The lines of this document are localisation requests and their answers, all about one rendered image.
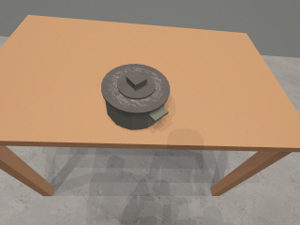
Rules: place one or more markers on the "table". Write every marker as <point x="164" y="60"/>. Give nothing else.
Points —
<point x="223" y="96"/>

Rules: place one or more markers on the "lid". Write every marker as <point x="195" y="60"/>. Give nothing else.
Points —
<point x="148" y="98"/>

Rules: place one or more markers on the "pot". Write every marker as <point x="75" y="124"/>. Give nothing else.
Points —
<point x="135" y="121"/>

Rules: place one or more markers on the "knob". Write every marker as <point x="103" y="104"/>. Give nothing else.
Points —
<point x="136" y="79"/>

